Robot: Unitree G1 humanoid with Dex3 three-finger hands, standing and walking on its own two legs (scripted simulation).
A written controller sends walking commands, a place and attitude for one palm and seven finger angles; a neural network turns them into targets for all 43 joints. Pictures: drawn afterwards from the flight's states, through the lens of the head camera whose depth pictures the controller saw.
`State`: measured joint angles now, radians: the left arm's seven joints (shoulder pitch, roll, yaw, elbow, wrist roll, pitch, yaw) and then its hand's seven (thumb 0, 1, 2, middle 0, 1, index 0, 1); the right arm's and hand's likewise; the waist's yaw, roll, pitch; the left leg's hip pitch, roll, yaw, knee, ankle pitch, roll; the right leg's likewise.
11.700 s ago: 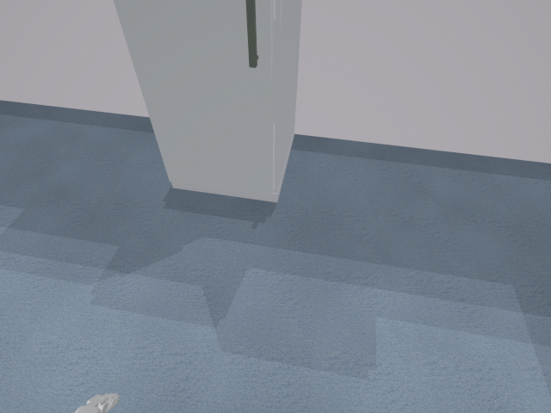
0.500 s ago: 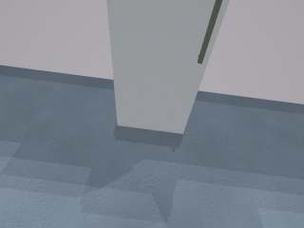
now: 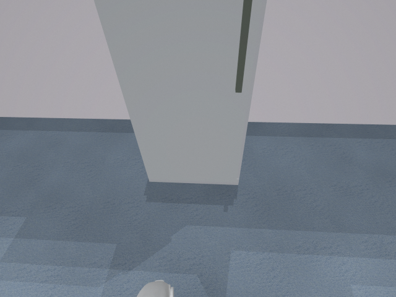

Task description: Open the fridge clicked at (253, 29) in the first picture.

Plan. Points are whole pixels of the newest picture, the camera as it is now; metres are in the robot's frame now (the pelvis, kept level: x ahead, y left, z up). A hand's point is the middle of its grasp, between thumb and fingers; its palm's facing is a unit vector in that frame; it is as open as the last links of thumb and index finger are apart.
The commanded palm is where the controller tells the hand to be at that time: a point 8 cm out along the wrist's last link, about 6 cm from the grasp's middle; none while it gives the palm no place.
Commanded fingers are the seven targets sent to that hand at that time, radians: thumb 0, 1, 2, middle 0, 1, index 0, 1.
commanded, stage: take the last steps up to it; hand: right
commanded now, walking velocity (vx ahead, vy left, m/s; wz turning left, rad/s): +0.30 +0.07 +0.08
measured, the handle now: (245, 19) +0.84 -0.11 +0.21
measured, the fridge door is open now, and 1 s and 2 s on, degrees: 0 0 0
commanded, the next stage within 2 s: come to a stop and stand still in 0.84 s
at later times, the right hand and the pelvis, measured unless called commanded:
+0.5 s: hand (253, 264) +0.25 -0.12 -0.17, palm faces +0.03 +0.97 -0.23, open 7.1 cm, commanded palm none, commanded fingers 0.00 -0.90 -0.90 0.20 0.30 0.20 0.30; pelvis +0.19 +0.07 -0.01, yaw +1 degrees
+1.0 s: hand (250, 223) +0.36 -0.13 -0.18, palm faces +0.05 +0.98 -0.17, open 7.3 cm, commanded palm none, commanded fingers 0.00 -0.90 -0.90 0.20 0.30 0.20 0.30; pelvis +0.35 +0.05 +0.00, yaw +2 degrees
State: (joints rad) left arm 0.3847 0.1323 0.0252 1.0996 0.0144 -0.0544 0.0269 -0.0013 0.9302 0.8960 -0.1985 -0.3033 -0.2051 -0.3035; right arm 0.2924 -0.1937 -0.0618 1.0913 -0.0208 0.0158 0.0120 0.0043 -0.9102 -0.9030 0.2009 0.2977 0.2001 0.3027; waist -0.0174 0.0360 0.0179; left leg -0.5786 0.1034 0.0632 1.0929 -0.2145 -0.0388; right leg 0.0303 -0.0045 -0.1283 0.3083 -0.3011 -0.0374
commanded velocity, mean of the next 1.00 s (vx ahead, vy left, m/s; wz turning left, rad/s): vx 0.21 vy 0.02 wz -0.01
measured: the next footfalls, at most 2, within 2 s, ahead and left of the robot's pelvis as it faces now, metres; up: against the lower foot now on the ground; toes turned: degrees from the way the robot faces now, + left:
left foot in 0.26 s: +0.26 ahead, +0.15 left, +0.00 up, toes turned +9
right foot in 0.74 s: +0.37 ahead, -0.07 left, +0.00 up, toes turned -8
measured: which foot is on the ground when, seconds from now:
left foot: up 0.00-0.24, down 0.26-0.74, up 0.76-1.00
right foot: down 0.00-0.26, up 0.28-0.72, down 0.74-1.00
